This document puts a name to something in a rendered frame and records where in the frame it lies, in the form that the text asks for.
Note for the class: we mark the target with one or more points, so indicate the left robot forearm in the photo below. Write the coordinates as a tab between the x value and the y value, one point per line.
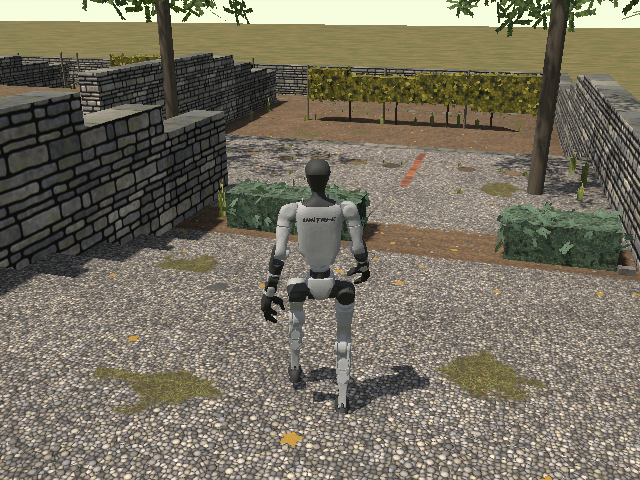
273	276

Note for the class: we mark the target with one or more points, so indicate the robot thigh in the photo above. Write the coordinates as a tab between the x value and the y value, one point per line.
344	303
297	292

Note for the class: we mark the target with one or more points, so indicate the robot left upper arm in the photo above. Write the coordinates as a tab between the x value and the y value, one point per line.
283	229

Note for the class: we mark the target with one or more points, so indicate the robot right thigh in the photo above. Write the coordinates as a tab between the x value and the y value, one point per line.
344	303

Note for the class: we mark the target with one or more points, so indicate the robot left thigh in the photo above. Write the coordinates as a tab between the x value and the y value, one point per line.
297	292

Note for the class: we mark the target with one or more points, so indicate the robot right upper arm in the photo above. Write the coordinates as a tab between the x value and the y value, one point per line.
350	212

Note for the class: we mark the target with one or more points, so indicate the robot right hand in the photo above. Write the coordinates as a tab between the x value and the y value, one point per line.
363	278

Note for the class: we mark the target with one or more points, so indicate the robot left hand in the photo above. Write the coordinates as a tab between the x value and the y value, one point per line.
266	307

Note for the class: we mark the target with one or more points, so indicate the right robot forearm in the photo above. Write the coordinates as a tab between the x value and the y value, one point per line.
362	259

